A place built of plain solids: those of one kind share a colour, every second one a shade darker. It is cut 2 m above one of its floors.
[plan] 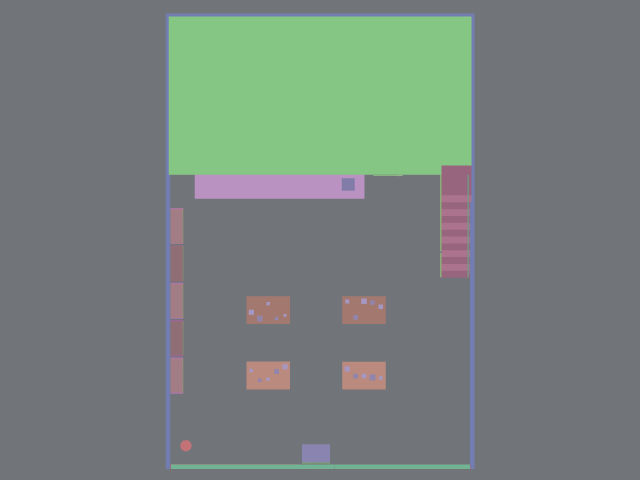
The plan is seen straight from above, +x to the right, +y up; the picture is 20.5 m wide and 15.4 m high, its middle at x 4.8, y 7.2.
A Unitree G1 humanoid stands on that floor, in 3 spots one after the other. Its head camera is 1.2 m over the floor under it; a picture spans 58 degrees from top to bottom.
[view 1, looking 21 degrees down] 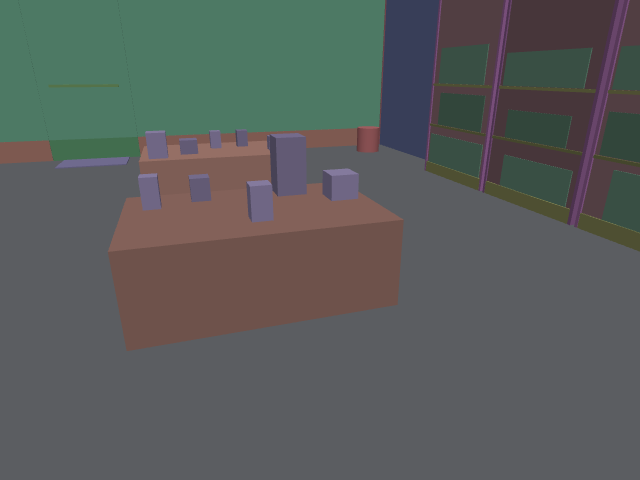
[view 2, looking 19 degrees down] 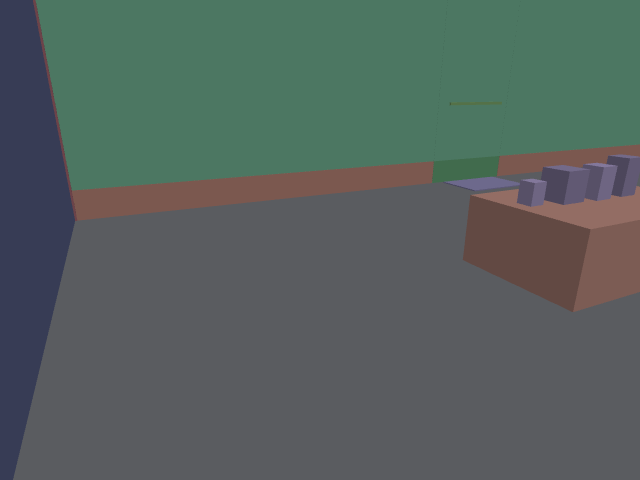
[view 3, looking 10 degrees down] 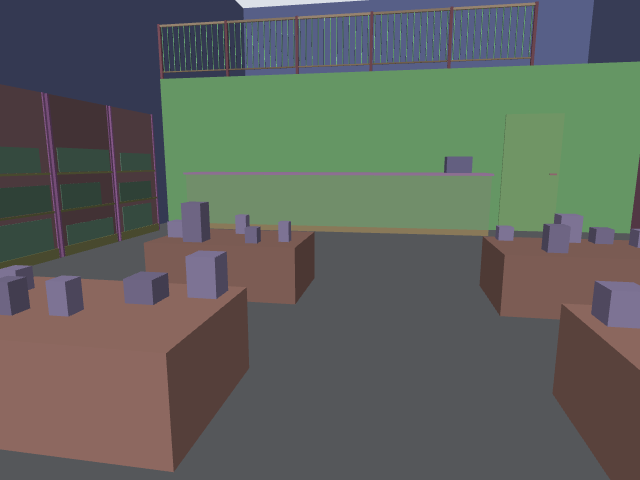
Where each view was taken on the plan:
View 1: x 3.50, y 7.28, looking -108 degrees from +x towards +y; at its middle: table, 2.12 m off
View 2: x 9.16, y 4.69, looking -115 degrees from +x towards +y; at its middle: ground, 3.69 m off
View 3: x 4.67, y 1.00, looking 100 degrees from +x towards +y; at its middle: ground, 6.91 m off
